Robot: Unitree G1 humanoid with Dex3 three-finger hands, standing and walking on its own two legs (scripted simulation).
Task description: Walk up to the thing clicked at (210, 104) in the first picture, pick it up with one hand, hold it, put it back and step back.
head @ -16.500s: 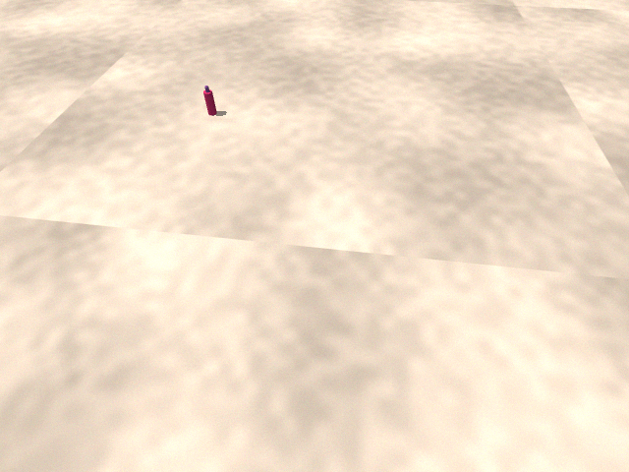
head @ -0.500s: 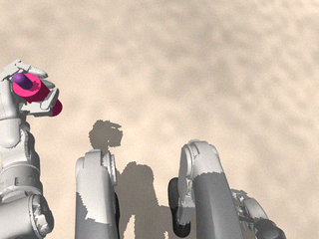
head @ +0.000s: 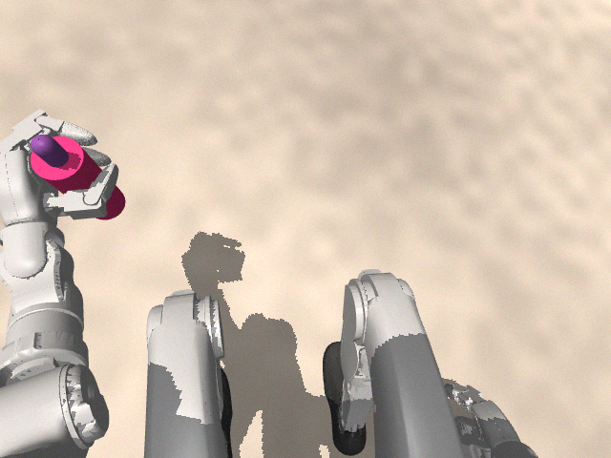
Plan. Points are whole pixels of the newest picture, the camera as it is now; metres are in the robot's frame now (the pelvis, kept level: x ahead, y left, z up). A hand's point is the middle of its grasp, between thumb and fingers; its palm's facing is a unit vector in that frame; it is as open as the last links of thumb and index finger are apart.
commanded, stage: lift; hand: left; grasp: from the side
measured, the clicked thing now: (78, 177) +0.46 +0.25 -0.04
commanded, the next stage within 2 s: hold in 2.00 s
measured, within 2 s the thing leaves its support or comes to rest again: neither
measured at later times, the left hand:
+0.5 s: hand (35, 146) +0.43 +0.23 +0.09, palm faces +0.17 -0.98 -0.06, open 7.0 cm
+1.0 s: hand out of the picture +0.41 +0.22 +0.27, palm faces +0.20 -0.98 -0.06, open 7.0 cm
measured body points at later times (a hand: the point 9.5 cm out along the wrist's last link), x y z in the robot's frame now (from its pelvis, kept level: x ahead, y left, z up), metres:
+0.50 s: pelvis +0.01 +0.00 +0.08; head +0.19 +0.03 +0.49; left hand +0.42 +0.29 +0.09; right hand +0.16 -0.26 -0.04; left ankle +0.08 +0.12 -0.34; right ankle +0.10 -0.13 -0.34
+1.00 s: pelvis +0.04 +0.00 +0.24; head +0.15 +0.03 +0.67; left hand +0.39 +0.27 +0.27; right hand +0.21 -0.24 +0.13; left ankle +0.08 +0.12 -0.34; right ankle +0.10 -0.13 -0.34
